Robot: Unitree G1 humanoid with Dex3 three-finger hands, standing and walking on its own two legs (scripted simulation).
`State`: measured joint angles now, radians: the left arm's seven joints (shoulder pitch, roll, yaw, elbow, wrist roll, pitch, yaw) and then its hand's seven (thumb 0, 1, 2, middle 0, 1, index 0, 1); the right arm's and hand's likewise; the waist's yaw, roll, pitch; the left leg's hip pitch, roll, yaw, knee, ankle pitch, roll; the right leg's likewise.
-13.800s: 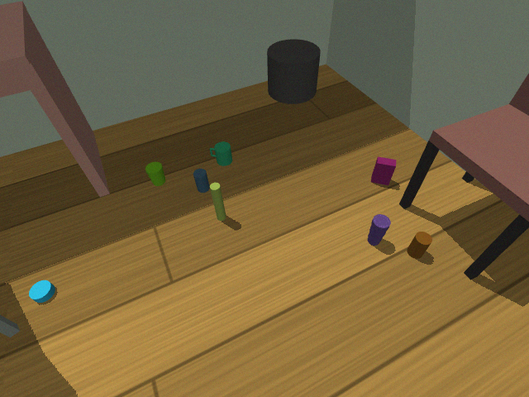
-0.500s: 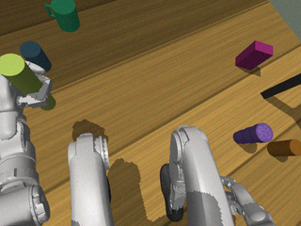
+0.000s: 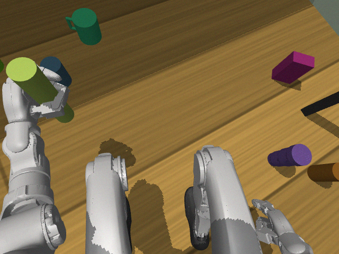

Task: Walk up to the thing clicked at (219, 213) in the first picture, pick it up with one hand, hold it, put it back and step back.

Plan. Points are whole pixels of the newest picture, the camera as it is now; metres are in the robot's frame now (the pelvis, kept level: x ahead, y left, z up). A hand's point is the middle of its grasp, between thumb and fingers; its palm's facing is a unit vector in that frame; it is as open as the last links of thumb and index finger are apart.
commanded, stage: settle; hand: left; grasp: from the side
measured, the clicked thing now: (48, 97) +0.45 +0.27 -0.04
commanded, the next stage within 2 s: lift in 0.34 s
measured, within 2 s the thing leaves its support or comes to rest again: neither
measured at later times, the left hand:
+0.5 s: hand (53, 89) +0.45 +0.24 -0.01, palm faces +0.15 -0.99 -0.04, open 5.8 cm
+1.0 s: hand (30, 80) +0.42 +0.24 +0.08, palm faces +0.13 -0.99 -0.04, open 5.8 cm
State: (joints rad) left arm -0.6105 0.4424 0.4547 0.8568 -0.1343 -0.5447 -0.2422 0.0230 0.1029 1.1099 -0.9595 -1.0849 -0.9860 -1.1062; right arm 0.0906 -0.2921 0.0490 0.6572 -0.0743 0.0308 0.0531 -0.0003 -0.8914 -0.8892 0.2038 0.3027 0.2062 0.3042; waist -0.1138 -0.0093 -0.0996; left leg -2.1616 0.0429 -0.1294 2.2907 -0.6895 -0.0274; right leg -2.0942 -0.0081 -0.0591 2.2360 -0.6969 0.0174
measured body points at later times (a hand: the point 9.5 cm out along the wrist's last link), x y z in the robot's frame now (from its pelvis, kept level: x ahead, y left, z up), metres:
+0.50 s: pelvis +0.00 +0.00 +0.02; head +0.20 +0.04 +0.42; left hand +0.43 +0.30 +0.00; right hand +0.13 -0.27 -0.11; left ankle +0.08 +0.13 -0.34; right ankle +0.10 -0.13 -0.34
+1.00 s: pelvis +0.00 +0.00 +0.08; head +0.19 +0.04 +0.49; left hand +0.41 +0.29 +0.08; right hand +0.16 -0.25 -0.05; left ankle +0.08 +0.13 -0.34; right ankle +0.10 -0.13 -0.34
